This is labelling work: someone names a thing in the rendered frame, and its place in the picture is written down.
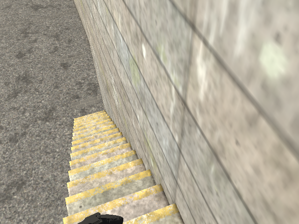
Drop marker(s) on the stairs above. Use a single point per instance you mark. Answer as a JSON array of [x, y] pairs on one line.
[[107, 177]]

